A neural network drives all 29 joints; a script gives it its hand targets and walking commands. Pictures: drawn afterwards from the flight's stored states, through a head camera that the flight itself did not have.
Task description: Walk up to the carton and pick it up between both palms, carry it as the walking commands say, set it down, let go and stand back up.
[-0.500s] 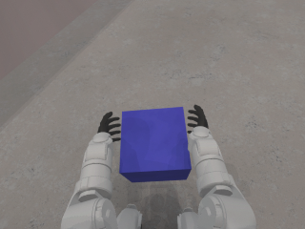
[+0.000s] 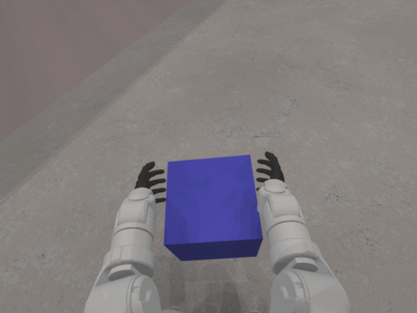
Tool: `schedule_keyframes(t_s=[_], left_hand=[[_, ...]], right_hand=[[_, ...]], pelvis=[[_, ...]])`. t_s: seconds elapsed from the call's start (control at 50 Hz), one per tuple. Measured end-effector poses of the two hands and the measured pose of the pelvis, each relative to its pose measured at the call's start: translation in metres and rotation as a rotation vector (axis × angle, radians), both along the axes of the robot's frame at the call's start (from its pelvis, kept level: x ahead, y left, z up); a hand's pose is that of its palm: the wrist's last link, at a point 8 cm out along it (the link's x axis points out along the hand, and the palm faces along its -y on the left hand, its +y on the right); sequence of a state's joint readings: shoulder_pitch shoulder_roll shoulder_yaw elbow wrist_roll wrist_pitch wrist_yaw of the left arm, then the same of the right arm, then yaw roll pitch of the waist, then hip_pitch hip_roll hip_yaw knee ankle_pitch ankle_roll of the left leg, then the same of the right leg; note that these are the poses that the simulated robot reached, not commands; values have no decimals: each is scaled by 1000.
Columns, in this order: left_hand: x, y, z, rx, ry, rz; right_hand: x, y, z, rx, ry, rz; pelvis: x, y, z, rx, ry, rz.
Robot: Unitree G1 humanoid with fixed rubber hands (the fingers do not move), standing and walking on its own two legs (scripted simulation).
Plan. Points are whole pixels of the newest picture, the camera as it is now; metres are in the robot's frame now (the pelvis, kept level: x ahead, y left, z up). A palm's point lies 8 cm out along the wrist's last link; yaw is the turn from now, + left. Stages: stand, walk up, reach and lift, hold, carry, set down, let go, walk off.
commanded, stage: reach and lift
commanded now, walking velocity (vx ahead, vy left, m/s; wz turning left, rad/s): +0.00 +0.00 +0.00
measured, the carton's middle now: (213, 210) +0.36 +0.02 -0.10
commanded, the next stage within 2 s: hold in 1.66 s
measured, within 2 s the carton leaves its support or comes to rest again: neither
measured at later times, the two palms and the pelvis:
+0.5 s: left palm (134, 192) +0.30 +0.17 +0.07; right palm (282, 182) +0.33 -0.10 +0.08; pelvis +0.00 +0.01 +0.03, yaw -1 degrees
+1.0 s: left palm (139, 185) +0.31 +0.16 +0.09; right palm (291, 180) +0.33 -0.12 +0.10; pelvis +0.00 +0.01 +0.03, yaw -1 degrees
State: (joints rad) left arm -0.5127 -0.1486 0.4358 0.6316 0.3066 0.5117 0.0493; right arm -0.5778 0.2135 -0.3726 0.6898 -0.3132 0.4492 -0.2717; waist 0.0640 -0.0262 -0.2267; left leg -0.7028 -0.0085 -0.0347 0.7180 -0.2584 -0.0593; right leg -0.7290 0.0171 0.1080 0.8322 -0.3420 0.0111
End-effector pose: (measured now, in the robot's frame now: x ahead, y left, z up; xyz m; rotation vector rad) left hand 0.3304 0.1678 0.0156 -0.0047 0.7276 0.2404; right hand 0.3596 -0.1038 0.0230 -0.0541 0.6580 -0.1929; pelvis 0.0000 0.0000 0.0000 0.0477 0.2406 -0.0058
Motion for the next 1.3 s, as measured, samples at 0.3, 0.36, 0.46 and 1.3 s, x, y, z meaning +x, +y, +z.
schedule_keyframes(t_s=[0.3, 0.36, 0.46, 1.3], left_hand=[[-15, 0, 29, -9, 25, -16], [-17, 1, 39, -6, 10, -20], [-23, 0, 53, -6, -8, -22], [-16, -11, 75, 15, 25, -83]], right_hand=[[-19, 0, 30, -33, 30, 8], [-21, 0, 41, -40, 15, 9], [-27, 0, 56, -42, -4, 6], [-41, -13, 69, -26, 54, -53]], pelvis=[[9, 5, 22, -11, -103, -6], [7, 6, 23, -12, -126, -7], [5, 6, 25, -13, -169, -9], [6, 15, 33, -25, -223, -9]])
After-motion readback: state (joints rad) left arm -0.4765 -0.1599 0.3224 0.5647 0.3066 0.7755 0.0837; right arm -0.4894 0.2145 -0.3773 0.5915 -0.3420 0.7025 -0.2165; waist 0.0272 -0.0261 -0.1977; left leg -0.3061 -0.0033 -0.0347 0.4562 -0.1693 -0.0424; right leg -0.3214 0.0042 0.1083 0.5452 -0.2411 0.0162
